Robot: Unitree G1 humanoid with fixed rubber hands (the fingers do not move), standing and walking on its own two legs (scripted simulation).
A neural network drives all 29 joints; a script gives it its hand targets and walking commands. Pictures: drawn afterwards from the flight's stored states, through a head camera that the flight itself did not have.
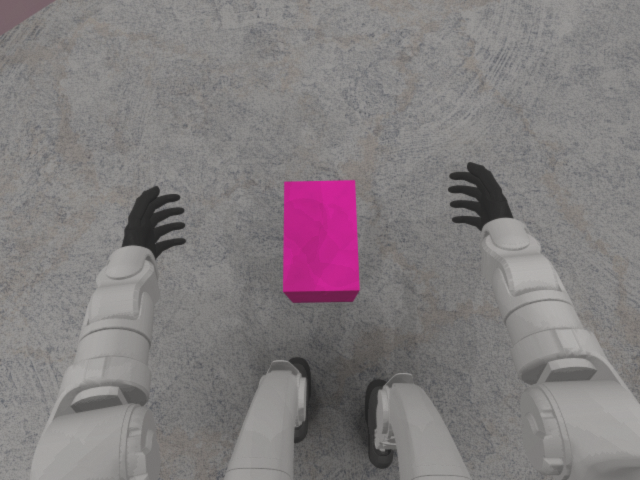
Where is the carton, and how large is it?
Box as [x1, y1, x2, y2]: [283, 180, 359, 302]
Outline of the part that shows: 354,180 284,182 283,291 293,302 352,301 359,290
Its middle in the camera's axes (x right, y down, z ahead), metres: +0.00 +0.02 +0.99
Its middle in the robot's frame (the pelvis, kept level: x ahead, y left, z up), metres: +0.51 +0.06 -0.57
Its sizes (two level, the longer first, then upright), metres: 0.261 0.168 0.243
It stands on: the floor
